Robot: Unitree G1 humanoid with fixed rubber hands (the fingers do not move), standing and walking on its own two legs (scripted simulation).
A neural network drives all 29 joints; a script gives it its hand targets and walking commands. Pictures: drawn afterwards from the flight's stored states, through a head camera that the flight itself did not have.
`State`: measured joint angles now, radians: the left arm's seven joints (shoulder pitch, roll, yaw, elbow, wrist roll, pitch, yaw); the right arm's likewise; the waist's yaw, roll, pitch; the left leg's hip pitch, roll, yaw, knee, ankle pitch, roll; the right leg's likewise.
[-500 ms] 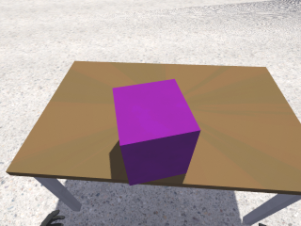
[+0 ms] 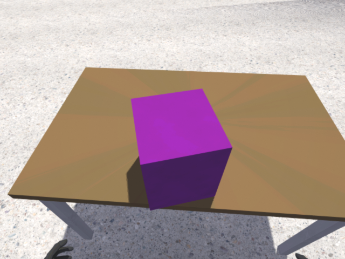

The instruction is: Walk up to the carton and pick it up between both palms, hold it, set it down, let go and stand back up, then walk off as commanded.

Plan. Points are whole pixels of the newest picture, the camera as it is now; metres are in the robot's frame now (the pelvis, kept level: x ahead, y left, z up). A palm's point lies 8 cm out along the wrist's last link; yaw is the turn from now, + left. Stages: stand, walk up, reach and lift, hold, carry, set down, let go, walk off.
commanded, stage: reach and lift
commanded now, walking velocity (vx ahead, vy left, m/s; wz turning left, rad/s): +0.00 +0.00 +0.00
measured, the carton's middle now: (175, 150) +0.40 +0.01 -0.01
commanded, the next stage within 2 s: none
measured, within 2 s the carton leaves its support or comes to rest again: neither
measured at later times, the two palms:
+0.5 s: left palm (71, 246) +0.17 +0.25 -0.07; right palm out of the picture +0.15 -0.32 -0.07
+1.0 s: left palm (82, 245) +0.17 +0.22 -0.05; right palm (314, 257) +0.15 -0.29 -0.04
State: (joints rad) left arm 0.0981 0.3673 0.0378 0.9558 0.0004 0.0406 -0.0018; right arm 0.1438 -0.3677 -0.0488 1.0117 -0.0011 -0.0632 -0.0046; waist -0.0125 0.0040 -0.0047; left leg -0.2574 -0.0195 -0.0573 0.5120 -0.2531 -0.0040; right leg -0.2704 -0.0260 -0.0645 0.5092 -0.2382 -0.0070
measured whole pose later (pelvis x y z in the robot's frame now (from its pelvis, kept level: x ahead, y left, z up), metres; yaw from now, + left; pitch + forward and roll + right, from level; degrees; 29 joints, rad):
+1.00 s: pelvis +0.00 -0.03 +0.01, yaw -1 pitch -2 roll +1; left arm 0.25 0.20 0.09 0.45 0.00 -0.04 0.11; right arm 0.25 -0.29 -0.04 0.61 0.02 -0.29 0.10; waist -0.01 -0.04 0.01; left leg -0.18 0.01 -0.06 0.40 -0.20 -0.04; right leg -0.22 0.01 -0.06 0.46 -0.21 -0.04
